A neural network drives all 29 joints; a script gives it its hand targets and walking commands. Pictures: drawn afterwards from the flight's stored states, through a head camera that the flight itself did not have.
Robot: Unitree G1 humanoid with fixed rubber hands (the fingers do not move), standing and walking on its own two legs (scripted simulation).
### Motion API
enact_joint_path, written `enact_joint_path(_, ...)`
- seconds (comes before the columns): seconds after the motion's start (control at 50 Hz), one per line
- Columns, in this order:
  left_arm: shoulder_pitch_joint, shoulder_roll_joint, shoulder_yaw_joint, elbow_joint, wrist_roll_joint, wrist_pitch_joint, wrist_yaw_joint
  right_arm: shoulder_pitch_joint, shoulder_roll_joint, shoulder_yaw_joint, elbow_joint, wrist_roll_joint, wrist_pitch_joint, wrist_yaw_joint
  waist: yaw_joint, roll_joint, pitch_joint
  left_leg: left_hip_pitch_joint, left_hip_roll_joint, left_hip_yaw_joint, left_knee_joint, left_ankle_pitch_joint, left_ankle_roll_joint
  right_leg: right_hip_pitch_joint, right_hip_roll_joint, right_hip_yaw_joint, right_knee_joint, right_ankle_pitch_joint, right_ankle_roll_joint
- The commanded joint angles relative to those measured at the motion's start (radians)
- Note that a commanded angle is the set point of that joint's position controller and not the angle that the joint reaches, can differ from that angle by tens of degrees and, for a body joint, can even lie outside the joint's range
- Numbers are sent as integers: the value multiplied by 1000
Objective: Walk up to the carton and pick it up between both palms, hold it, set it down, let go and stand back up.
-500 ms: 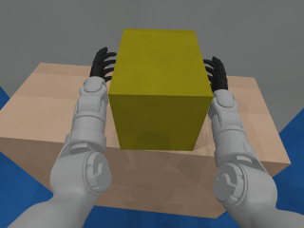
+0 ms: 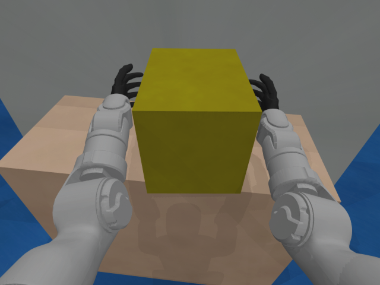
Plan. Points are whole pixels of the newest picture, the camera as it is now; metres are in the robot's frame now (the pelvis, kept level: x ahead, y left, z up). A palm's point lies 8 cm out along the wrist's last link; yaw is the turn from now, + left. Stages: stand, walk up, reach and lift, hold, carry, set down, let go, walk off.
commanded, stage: reach and lift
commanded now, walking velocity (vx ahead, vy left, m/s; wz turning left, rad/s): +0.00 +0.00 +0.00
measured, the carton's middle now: (193, 116) +0.48 +0.00 +0.15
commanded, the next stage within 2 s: none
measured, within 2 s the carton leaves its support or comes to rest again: neither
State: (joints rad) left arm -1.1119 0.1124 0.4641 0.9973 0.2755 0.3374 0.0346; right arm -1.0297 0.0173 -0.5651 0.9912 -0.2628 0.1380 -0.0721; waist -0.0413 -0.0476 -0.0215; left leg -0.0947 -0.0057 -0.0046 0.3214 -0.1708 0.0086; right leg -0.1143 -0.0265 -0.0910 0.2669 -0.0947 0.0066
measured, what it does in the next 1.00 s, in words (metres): stands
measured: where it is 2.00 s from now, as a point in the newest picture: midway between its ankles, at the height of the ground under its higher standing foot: outside the picture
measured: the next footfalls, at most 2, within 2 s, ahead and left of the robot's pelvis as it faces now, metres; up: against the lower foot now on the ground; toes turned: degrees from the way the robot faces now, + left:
none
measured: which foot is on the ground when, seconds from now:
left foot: down 0.00-1.00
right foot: down 0.00-1.00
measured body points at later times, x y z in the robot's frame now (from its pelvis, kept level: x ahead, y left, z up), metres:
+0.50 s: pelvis +0.01 -0.01 +0.00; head -0.02 +0.02 +0.45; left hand +0.45 +0.14 +0.23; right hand +0.43 -0.17 +0.22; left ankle +0.01 +0.11 -0.75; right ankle +0.04 -0.12 -0.75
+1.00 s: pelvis -0.01 +0.00 +0.00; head -0.07 +0.02 +0.44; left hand +0.42 +0.14 +0.26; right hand +0.40 -0.17 +0.26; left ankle +0.01 +0.11 -0.75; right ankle +0.04 -0.12 -0.75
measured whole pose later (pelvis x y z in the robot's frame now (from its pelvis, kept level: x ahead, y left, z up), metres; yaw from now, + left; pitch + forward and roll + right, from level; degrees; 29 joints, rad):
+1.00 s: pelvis -0.01 +0.00 +0.00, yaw +0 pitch -5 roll -1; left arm -1.01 0.10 0.35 0.66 0.22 0.66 0.06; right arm -1.07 -0.15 -0.11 0.95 0.21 0.36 -0.16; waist -0.09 -0.02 -0.06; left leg -0.08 0.01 0.00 0.37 -0.19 0.00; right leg -0.07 -0.01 -0.09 0.24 -0.08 0.00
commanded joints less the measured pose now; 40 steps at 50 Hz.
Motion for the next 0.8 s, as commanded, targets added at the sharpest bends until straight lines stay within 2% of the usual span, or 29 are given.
enact_joint_path(0.0,-601,-423,-111,13,-27,2,-149,-712,411,144,-16,3,-27,106,-15,32,-293,-116,-19,74,-137,-121,-6,232,19,-19,-9,-66,44)
enact_joint_path(0.02,-610,-454,-135,-59,-42,-2,-147,-717,416,160,-57,18,-37,105,-17,47,-349,-87,-12,66,-126,-71,-21,258,29,-23,2,-35,44)
enact_joint_path(0.04,-623,-430,-119,-27,-30,1,-149,-695,404,127,-4,4,-26,106,-22,62,-307,-95,-13,77,-134,-99,-21,234,25,-23,-12,-65,40)
enact_joint_path(0.06,-615,-464,-153,-82,-39,3,-143,-715,405,151,-48,26,-38,108,-24,95,-388,-38,-12,63,-117,-13,-38,237,36,-33,0,-11,34)
enact_joint_path(0.08,-604,-464,-153,-67,-27,7,-141,-692,402,145,-20,23,-35,107,-33,97,-372,-15,-11,69,-104,12,-43,232,34,-27,-8,2,34)
enact_joint_path(0.1,-601,-495,-196,-120,-61,7,-136,-718,396,168,-77,45,-49,107,-49,115,-440,27,-8,56,-84,81,-59,235,49,-40,-2,31,27)
enact_joint_path(0.14,-577,-512,-221,-129,-60,15,-126,-712,380,207,-76,70,-52,108,-47,122,-445,78,-4,46,-56,160,-72,201,60,-47,-6,41,24)
enact_joint_path(0.18,-576,-491,-208,-114,-43,39,-125,-683,383,230,7,87,-27,106,-48,111,-344,56,0,41,-62,142,-64,191,64,-42,-19,-1,19)
enact_joint_path(0.2,-514,-519,-231,-137,-61,56,-128,-704,385,280,-73,123,-35,101,-43,97,-371,73,-5,39,-47,206,-63,216,65,-43,-6,78,24)
enact_joint_path(0.22,-516,-511,-236,-162,-66,64,-132,-691,401,297,-68,141,-27,94,-38,76,-363,61,-12,40,-33,233,-59,235,68,-38,-3,100,25)
enact_joint_path(0.26,-559,-514,-240,-151,-79,71,-142,-751,417,323,-101,170,-28,89,-34,53,-391,20,-23,40,-38,178,-44,255,58,-27,1,85,39)
enact_joint_path(0.28,-578,-562,-309,-250,-122,62,-132,-801,453,387,-203,213,-48,87,-33,76,-523,44,-21,29,-15,258,-50,288,66,-30,27,167,34)
enact_joint_path(0.3,-600,-554,-300,-213,-122,65,-127,-808,451,396,-164,223,-33,84,-23,78,-484,25,-25,31,-11,257,-45,273,61,-17,23,155,36)
enact_joint_path(0.34,-588,-602,-361,-288,-150,59,-109,-800,489,476,-203,277,-33,81,-14,79,-576,79,-20,7,20,369,-56,285,73,-10,37,261,30)
enact_joint_path(0.36,-623,-580,-328,-232,-135,72,-115,-832,497,468,-182,281,-16,74,-16,75,-514,40,-27,23,17,286,-44,273,63,0,30,225,36)
enact_joint_path(0.38,-542,-599,-353,-300,-146,91,-112,-776,508,519,-214,317,2,66,-12,60,-545,53,-29,11,27,337,-46,335,68,4,47,302,40)
enact_joint_path(0.42,-582,-570,-336,-275,-148,119,-123,-818,504,532,-215,340,35,52,-14,50,-508,-20,-42,14,-12,213,-28,356,55,25,42,251,56)
enact_joint_path(0.44,-586,-581,-349,-299,-153,124,-121,-802,496,531,-207,354,43,47,-26,54,-483,-32,-39,14,-18,209,-28,350,57,22,41,241,51)
enact_joint_path(0.46,-576,-595,-371,-355,-171,127,-118,-777,510,563,-230,377,43,41,-38,49,-507,-11,-34,5,-1,273,-34,366,61,29,45,303,47)
enact_joint_path(0.48,-560,-604,-385,-334,-175,133,-120,-812,509,580,-274,392,38,35,-36,53,-539,8,-38,1,16,327,-43,371,66,20,56,367,47)
enact_joint_path(0.52,-557,-588,-380,-346,-169,145,-124,-804,513,603,-284,426,59,19,-38,53,-541,14,-46,5,24,306,-38,378,66,30,50,362,52)
enact_joint_path(0.56,-590,-606,-432,-459,-197,143,-123,-802,530,645,-342,470,67,7,-52,74,-611,23,-51,-9,35,354,-52,399,70,31,73,433,51)
enact_joint_path(0.58,-590,-607,-423,-438,-185,144,-123,-785,530,634,-303,465,78,3,-66,72,-558,12,-56,-8,36,351,-53,371,73,33,70,444,54)
enact_joint_path(0.62,-541,-599,-429,-451,-177,168,-130,-738,505,650,-308,481,102,-4,-72,72,-517,38,-50,-21,40,347,-57,365,76,32,63,407,46)
enact_joint_path(0.64,-550,-595,-435,-444,-178,176,-130,-735,485,633,-285,476,113,-5,-91,77,-486,37,-46,-26,33,346,-71,345,81,28,54,379,43)
enact_joint_path(0.68,-515,-595,-413,-431,-154,204,-139,-715,461,621,-275,482,130,-9,-91,92,-416,39,-40,-24,22,320,-73,316,80,24,31,301,33)
enact_joint_path(0.74,-526,-597,-398,-416,-152,226,-150,-761,462,630,-302,499,145,-4,-80,70,-378,20,-40,-20,-1,256,-57,298,82,21,14,215,32)
enact_joint_path(0.76,-544,-615,-435,-494,-173,221,-141,-757,465,649,-318,516,145,-1,-81,80,-427,49,-35,-31,13,321,-72,297,95,12,22,239,24)
enact_joint_path(0.78,-563,-608,-421,-479,-166,225,-137,-772,469,644,-314,520,152,4,-76,88,-422,55,-34,-27,19,316,-76,275,99,14,16,209,19)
